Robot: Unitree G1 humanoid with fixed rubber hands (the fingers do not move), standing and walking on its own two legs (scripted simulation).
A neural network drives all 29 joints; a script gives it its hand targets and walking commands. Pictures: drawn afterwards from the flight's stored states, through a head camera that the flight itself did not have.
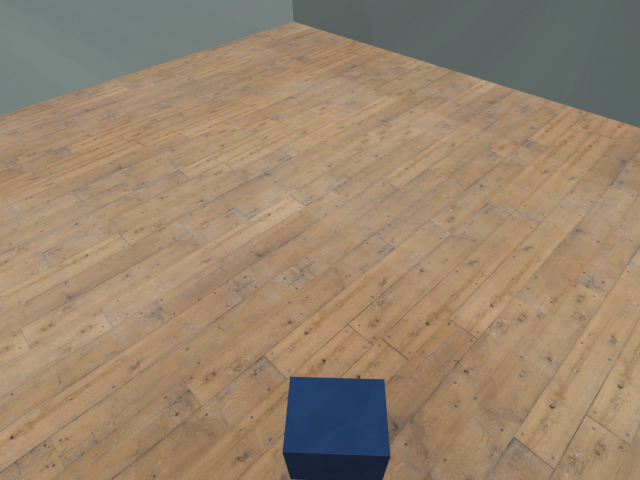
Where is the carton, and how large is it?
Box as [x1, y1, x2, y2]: [283, 377, 389, 479]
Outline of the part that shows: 290,377 283,443 283,454 290,477 296,479 382,479 389,458 383,379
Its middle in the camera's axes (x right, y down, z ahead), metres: +0.05 +0.52 +1.08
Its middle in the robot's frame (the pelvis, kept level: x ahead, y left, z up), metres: +0.43 -0.01 -0.66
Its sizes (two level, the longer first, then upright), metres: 0.257 0.191 0.243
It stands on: the floor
